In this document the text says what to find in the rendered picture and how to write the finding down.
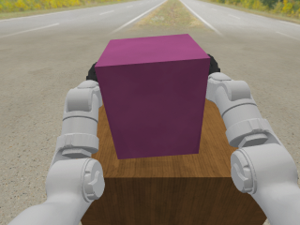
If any right robot hand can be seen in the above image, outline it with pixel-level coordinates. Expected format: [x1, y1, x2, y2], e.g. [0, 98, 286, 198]
[208, 53, 220, 75]

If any robot right upper arm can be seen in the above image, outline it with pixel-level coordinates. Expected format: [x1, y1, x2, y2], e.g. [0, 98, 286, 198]
[231, 142, 300, 225]

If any robot left upper arm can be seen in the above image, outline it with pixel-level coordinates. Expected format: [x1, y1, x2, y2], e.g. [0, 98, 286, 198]
[8, 157, 105, 225]

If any pedestal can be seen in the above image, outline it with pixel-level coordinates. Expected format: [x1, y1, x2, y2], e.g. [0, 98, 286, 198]
[76, 98, 267, 225]

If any robot right forearm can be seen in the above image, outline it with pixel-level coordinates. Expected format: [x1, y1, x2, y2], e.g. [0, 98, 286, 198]
[205, 72, 298, 182]

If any left robot hand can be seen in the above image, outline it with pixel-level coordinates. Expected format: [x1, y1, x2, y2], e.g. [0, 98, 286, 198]
[86, 62, 98, 83]

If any robot left forearm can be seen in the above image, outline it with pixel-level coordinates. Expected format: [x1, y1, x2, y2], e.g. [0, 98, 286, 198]
[45, 80, 103, 195]

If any carton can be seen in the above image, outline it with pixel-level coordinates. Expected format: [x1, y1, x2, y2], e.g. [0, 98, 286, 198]
[94, 34, 211, 159]

